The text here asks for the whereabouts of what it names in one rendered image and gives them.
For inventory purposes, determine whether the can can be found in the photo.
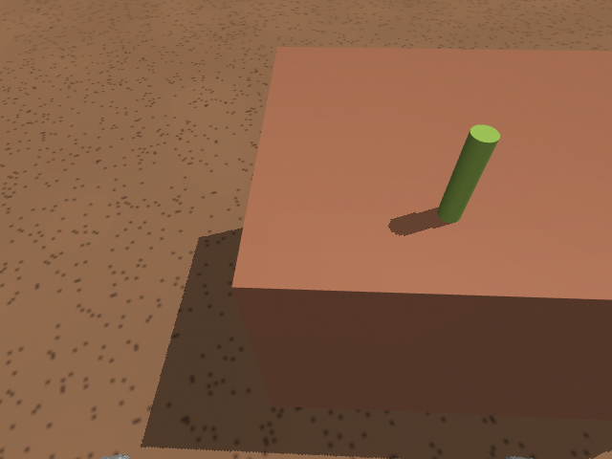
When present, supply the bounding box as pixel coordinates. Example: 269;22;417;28
437;124;500;223

